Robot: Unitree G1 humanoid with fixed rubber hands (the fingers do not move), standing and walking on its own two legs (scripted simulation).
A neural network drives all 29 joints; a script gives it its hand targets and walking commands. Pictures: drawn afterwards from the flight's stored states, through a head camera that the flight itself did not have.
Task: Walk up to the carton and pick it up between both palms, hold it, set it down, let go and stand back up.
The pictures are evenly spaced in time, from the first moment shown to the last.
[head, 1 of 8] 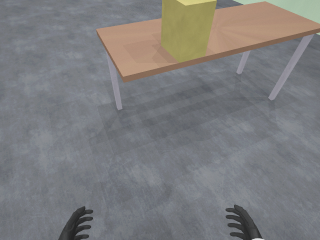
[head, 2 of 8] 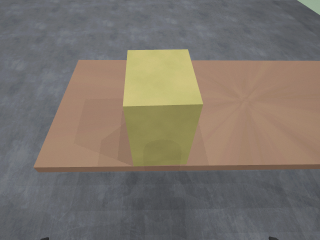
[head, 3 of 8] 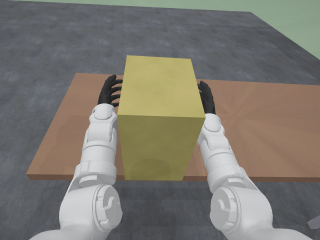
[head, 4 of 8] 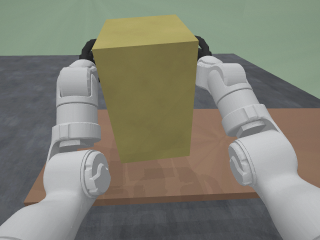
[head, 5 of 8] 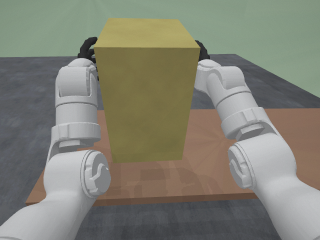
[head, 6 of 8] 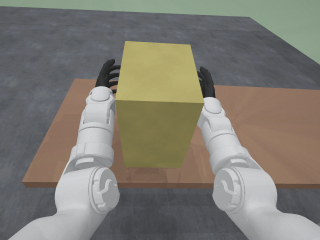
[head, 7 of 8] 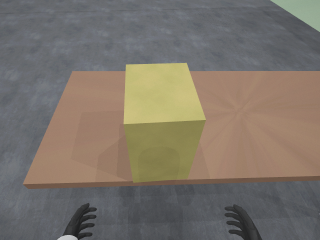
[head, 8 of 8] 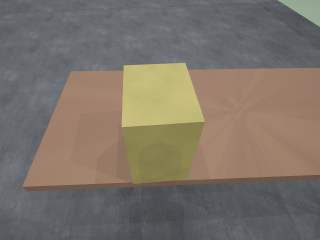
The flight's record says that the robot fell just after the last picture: no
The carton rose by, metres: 0.27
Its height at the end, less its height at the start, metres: +0.00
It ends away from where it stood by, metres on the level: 0.02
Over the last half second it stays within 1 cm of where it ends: yes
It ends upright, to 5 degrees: yes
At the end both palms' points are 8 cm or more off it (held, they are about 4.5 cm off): yes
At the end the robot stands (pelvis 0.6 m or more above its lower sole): yes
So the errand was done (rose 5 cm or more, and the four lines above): yes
